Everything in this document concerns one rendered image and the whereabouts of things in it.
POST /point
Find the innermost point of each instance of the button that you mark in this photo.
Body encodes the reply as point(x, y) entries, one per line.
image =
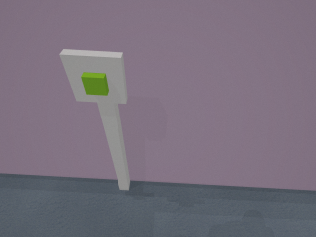
point(95, 83)

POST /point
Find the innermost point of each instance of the panel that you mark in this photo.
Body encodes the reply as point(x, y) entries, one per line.
point(77, 62)

